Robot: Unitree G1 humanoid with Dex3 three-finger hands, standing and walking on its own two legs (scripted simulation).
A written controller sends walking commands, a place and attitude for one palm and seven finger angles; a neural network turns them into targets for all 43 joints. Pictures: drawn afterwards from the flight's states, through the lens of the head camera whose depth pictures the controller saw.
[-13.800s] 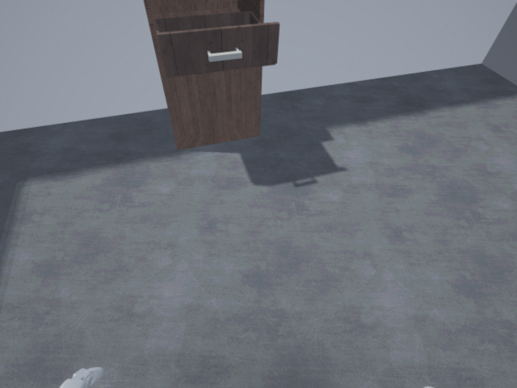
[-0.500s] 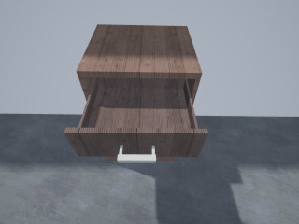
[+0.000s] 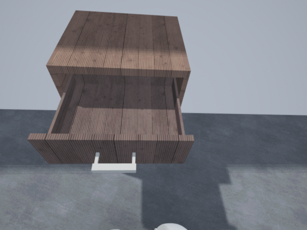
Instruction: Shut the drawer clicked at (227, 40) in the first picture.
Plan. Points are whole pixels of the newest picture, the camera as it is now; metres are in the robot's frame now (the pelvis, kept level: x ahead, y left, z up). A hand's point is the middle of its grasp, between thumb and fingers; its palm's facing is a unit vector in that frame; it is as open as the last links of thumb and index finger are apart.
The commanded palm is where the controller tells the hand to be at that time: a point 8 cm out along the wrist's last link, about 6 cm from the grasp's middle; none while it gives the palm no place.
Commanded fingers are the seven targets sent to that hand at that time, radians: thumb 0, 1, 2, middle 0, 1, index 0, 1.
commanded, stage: shuffle to correct the standing spot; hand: left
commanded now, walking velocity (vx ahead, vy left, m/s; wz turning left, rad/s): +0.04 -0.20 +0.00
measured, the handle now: (115, 161) +0.32 +0.12 -0.07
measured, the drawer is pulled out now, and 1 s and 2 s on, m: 0.28 0.28 0.28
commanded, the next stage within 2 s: come to a stop and stand still in 0.16 s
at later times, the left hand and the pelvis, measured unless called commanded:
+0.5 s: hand out of the picture +0.05 +0.06 -0.17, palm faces +0.07 -0.99 -0.15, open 7.3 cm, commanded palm none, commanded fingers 0.00 0.90 0.90 -0.20 -0.30 -0.20 -0.30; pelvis +0.05 -0.10 +0.01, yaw +1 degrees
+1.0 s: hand out of the picture +0.03 +0.07 -0.16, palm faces +0.07 -0.98 -0.18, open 7.4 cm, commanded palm none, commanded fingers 0.00 0.90 0.90 -0.20 -0.30 -0.20 -0.30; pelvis +0.02 -0.11 +0.02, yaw +2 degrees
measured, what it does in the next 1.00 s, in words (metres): steps to the right: right foot, then left foot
